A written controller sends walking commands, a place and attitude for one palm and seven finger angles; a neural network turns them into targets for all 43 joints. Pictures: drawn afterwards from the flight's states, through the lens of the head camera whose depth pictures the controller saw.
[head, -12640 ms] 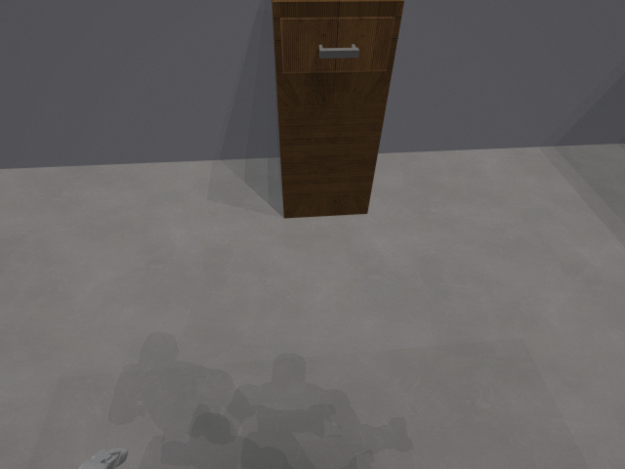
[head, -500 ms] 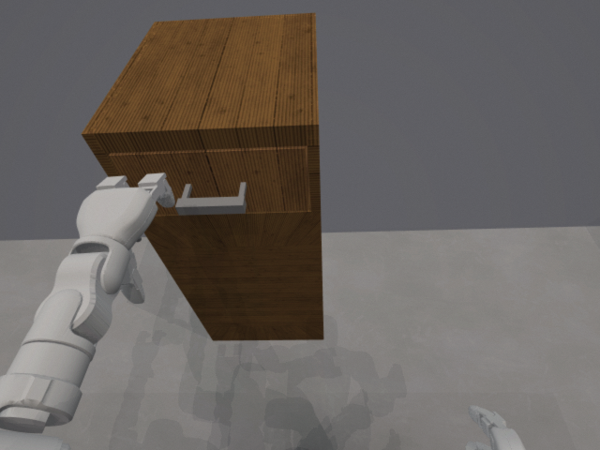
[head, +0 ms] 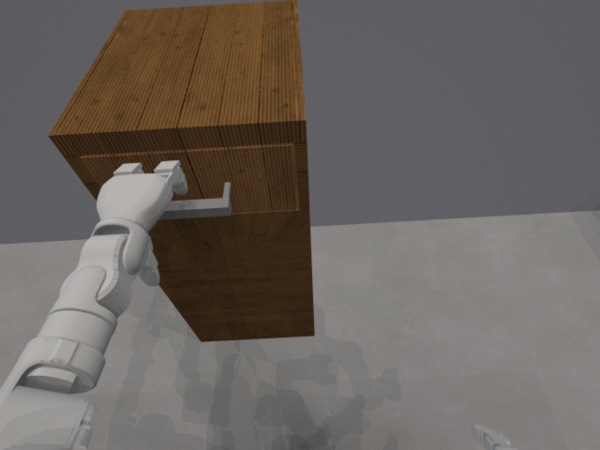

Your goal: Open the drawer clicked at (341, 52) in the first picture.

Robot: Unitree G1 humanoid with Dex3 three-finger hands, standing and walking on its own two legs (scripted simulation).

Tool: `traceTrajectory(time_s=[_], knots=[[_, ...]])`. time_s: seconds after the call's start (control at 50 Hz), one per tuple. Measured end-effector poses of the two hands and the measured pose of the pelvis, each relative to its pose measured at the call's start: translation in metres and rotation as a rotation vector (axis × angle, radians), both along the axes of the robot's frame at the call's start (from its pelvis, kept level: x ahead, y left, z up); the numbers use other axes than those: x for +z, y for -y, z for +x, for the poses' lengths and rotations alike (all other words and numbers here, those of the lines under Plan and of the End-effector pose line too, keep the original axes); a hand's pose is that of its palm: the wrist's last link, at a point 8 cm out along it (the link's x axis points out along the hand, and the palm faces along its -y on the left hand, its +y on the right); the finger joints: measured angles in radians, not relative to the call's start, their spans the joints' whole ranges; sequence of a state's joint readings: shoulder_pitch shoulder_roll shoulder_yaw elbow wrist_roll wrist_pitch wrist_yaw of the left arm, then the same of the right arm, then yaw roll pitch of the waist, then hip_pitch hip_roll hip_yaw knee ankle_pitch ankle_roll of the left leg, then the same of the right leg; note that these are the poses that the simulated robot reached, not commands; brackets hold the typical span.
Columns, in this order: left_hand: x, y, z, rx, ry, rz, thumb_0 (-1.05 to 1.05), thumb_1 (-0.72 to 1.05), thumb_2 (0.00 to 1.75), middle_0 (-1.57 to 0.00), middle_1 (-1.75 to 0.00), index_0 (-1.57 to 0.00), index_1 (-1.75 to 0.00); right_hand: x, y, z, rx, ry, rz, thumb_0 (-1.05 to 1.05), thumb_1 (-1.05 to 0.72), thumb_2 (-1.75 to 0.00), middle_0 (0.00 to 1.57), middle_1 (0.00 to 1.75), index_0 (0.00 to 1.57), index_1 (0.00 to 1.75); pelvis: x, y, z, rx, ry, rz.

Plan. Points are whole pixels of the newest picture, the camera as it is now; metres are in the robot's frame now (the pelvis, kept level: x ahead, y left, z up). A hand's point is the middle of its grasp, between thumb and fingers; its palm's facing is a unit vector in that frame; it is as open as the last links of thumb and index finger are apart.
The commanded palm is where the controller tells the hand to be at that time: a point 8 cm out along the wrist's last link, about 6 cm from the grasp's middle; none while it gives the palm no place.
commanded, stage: move the hooked fingers above the handle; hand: left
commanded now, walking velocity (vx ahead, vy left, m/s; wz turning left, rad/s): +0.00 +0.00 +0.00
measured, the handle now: (196, 199) +0.50 +0.22 +0.01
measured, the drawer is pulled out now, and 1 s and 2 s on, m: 0.00 0.00 0.00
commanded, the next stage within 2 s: none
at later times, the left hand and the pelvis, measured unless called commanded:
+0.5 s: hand (181, 198) +0.46 +0.22 +0.06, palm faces -0.02 -0.04 -1.00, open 13.8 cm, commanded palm +0.44 +0.23 +0.12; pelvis +0.00 +0.02 -0.01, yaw -1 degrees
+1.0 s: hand (181, 200) +0.45 +0.21 +0.06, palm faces -0.04 -0.01 -1.00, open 13.8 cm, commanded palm +0.44 +0.23 +0.12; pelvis -0.01 +0.00 -0.01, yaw +0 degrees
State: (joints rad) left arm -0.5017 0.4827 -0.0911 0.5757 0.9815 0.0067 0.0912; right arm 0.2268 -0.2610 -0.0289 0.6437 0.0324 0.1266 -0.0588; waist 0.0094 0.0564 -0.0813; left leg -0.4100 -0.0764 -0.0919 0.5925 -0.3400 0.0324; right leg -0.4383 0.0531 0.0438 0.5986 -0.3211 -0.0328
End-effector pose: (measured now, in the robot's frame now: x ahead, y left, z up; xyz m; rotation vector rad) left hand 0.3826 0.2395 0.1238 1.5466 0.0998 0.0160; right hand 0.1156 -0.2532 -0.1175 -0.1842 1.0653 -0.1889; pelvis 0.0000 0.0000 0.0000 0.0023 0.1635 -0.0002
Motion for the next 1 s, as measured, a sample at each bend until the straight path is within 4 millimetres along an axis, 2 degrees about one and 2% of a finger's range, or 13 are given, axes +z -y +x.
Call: traceTrajectory(time_s=[0.12, 0.22, 0.32, 0.4, 0.52, 0.64, 0.84, 1.0], knots=[[0.000, 0.010, 0.018, -0.067, 0.061, -0.007, 0.00, -0.49, 0.30, -0.32, -1.20, -0.32, -1.20, -0.001, -0.006, -0.005, -0.011, -0.013, -0.007, 0.01, -0.90, -0.90, 0.20, 0.30, 0.20, 0.30, -0.003, -0.007, 0.001, -0.005, -0.022, -0.003], [0.004, 0.002, 0.030, -0.009, 0.103, 0.008, 0.00, -0.49, 0.30, -0.31, -1.20, -0.32, -1.20, -0.007, -0.012, -0.017, -0.024, -0.047, 0.017, 0.01, -0.90, -0.90, 0.20, 0.30, 0.20, 0.30, -0.004, -0.013, 0.002, -0.012, -0.040, -0.005], [-0.009, -0.005, 0.039, 0.053, 0.015, 0.036, 0.00, -0.49, 0.31, -0.31, -1.20, -0.31, -1.20, -0.011, -0.016, -0.033, -0.034, -0.104, 0.029, 0.01, -0.90, -0.90, 0.20, 0.30, 0.20, 0.30, -0.004, -0.015, 0.001, -0.009, -0.050, -0.007], [-0.013, 0.005, 0.044, -0.001, -0.009, 0.011, -0.01, -0.49, 0.31, -0.31, -1.20, -0.32, -1.20, -0.011, -0.015, -0.047, -0.052, -0.136, 0.015, 0.01, -0.90, -0.90, 0.20, 0.30, 0.20, 0.30, -0.004, -0.017, 0.003, -0.004, -0.056, -0.011], [-0.009, 0.022, 0.056, -0.072, 0.050, -0.019, 0.00, -0.49, 0.30, -0.33, -1.21, -0.32, -1.20, -0.010, -0.010, -0.065, -0.078, -0.165, -0.005, 0.01, -0.90, -0.90, 0.20, 0.30, 0.20, 0.30, -0.006, -0.016, 0.001, -0.010, -0.068, -0.012], [-0.010, 0.023, 0.057, -0.037, 0.088, 0.005, 0.00, -0.49, 0.31, -0.38, -1.25, -0.33, -1.22, -0.013, -0.006, -0.081, -0.096, -0.182, 0.004, 0.01, -0.90, -0.90, 0.20, 0.30, 0.20, 0.30, -0.007, -0.014, -0.004, -0.028, -0.081, -0.009], [-0.007, 0.000, 0.049, 0.073, 0.010, 0.047, 0.00, -0.49, 0.31, -0.33, -1.21, -0.33, -1.21, -0.009, 0.002, -0.090, -0.121, -0.165, -0.001, 0.01, -0.90, -0.90, 0.20, 0.30, 0.20, 0.30, -0.004, -0.006, -0.010, -0.025, -0.065, -0.006], [-0.008, 0.025, 0.052, -0.052, 0.018, 0.008, -0.01, -0.49, 0.30, -0.32, -1.20, -0.32, -1.20, -0.004, 0.014, -0.084, -0.100, -0.152, -0.043, 0.01, -0.90, -0.90, 0.20, 0.30, 0.20, 0.30, -0.005, -0.003, -0.010, -0.006, -0.066, -0.010]])
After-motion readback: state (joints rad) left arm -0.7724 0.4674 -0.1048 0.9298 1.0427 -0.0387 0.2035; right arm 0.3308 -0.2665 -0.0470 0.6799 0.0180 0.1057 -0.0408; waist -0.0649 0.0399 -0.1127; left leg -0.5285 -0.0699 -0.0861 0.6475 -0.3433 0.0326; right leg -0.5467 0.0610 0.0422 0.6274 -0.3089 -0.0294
